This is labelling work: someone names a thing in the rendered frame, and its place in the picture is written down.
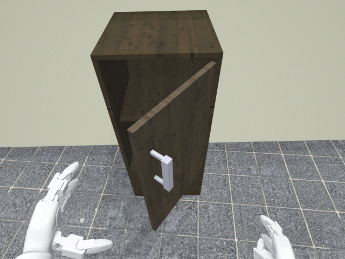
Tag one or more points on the handle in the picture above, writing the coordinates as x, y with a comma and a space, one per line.
167, 170

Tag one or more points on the cupboard door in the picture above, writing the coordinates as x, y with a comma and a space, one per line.
176, 127

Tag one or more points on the robot right hand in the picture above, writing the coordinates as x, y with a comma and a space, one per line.
279, 247

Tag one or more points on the robot left hand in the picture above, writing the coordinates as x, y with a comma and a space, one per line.
42, 234

